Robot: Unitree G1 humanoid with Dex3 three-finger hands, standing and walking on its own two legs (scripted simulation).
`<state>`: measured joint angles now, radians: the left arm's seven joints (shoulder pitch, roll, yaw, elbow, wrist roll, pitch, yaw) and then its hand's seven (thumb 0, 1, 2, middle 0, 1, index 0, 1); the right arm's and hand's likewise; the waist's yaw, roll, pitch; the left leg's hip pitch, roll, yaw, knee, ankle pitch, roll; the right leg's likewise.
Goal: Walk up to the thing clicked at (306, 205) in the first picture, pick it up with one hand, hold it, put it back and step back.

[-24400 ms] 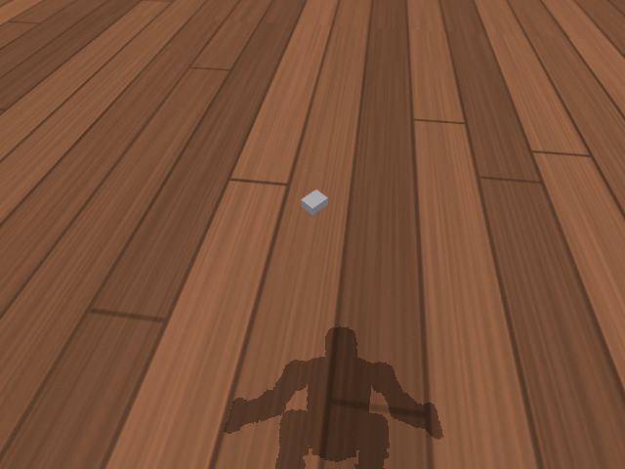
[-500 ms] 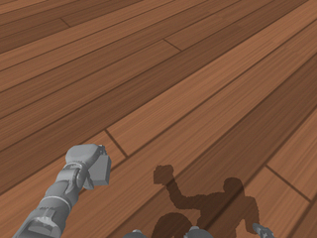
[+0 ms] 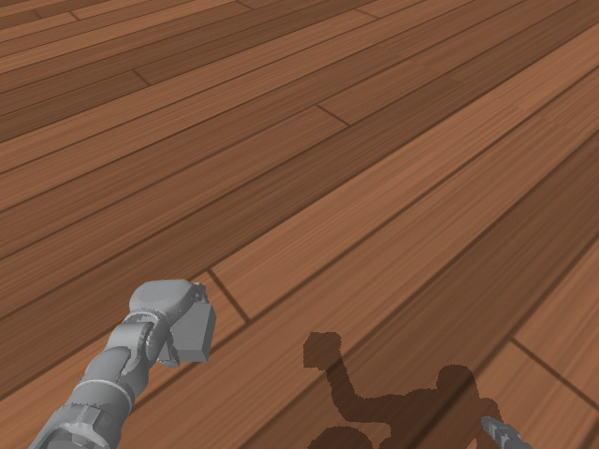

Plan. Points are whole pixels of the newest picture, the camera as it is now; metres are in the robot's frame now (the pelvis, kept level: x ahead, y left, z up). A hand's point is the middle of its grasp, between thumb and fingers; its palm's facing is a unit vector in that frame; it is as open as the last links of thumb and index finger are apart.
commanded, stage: hold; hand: left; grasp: from above
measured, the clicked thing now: (179, 331) +0.31 +0.22 -0.08
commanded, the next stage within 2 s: crouch in 1.40 s
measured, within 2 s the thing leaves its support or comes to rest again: neither
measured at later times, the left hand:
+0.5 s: hand (171, 343) +0.27 +0.21 -0.03, palm faces -0.46 -0.04 -0.89, open 10.5 cm
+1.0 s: hand (168, 343) +0.27 +0.21 -0.02, palm faces -0.48 -0.05 -0.88, open 10.5 cm
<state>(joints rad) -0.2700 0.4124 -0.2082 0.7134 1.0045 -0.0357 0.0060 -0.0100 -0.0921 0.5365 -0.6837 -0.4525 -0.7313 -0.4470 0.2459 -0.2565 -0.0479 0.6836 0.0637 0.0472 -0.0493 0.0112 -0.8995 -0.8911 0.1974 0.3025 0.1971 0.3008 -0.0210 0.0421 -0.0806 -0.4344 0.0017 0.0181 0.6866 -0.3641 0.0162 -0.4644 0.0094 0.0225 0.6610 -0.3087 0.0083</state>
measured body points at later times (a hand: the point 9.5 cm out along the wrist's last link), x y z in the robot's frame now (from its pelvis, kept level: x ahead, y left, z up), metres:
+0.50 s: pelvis -0.02 -0.01 +0.01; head -0.01 -0.03 +0.46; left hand +0.29 +0.21 +0.02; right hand +0.12 -0.26 -0.11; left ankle -0.01 +0.11 -0.72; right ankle +0.01 -0.13 -0.72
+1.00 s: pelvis -0.01 -0.01 +0.02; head +0.00 -0.03 +0.47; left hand +0.29 +0.21 +0.03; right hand +0.14 -0.26 -0.10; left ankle -0.01 +0.11 -0.72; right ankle +0.01 -0.13 -0.72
